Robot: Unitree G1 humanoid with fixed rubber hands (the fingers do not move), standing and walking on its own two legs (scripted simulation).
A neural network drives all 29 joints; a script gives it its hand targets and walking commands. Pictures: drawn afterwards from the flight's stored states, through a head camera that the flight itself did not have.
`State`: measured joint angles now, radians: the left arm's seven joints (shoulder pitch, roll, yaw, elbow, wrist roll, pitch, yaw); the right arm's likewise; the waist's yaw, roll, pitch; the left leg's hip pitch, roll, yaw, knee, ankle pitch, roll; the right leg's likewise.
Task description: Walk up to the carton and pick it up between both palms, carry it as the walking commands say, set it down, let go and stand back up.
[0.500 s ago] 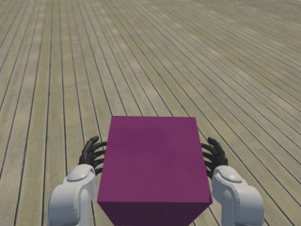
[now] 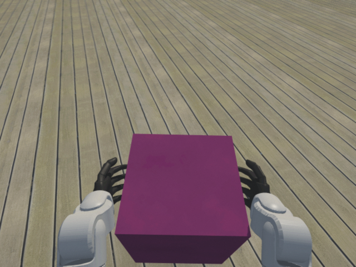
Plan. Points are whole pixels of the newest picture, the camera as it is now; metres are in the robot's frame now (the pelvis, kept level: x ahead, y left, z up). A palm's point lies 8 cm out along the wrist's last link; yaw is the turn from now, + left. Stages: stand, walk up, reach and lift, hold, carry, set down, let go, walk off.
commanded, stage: carry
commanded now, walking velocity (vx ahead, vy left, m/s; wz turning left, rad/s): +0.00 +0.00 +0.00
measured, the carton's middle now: (180, 203) +0.26 +0.00 +0.02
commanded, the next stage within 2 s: none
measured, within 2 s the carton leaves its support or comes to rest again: neither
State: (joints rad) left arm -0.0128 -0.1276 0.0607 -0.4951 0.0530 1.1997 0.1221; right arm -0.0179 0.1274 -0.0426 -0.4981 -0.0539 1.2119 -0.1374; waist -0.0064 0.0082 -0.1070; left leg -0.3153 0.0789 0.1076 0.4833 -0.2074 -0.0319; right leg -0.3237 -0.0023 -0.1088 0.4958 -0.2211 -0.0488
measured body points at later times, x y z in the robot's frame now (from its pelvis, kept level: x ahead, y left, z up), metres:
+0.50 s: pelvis +0.00 +0.02 +0.00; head -0.01 +0.02 +0.45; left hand +0.27 +0.17 +0.07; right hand +0.27 -0.14 +0.07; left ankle +0.02 +0.14 -0.74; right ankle +0.02 -0.09 -0.74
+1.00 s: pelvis +0.01 +0.03 +0.00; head +0.00 +0.03 +0.45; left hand +0.30 +0.18 +0.04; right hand +0.29 -0.12 +0.04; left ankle +0.02 +0.14 -0.74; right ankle +0.02 -0.09 -0.74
